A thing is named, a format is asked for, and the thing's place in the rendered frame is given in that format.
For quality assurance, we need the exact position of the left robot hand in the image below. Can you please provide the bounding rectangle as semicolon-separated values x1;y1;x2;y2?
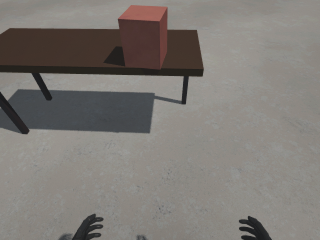
72;213;104;240

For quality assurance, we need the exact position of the table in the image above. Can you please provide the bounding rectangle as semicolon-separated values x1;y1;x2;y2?
0;28;204;135

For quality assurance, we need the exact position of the carton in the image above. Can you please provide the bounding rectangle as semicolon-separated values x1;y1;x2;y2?
118;5;168;70

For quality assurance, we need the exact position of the right robot hand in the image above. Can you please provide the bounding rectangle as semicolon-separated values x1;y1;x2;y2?
239;216;272;240

